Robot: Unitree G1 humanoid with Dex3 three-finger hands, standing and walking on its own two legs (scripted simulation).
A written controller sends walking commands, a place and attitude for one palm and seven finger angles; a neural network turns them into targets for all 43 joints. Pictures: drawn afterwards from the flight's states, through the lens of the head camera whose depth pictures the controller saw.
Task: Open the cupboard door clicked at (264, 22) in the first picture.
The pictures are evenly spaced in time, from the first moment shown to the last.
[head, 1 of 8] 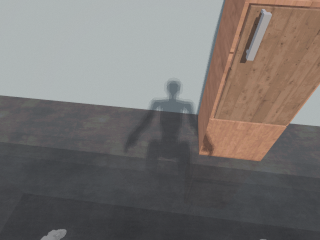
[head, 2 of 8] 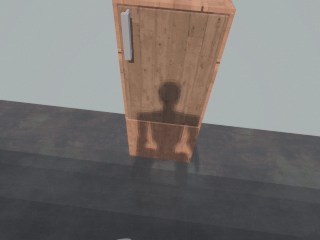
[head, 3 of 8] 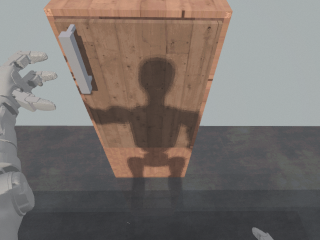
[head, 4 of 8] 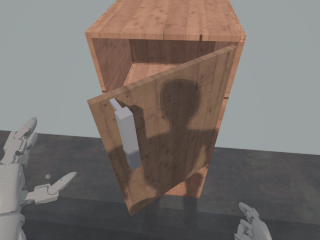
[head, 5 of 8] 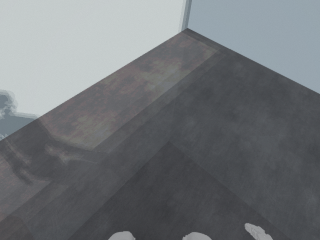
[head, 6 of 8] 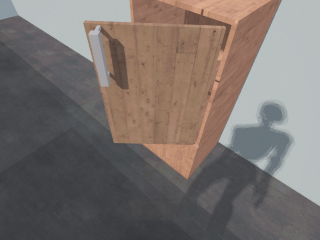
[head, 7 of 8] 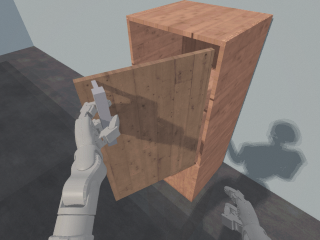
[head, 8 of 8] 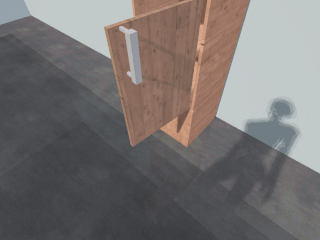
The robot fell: no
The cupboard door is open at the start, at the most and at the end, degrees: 0 83 82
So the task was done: yes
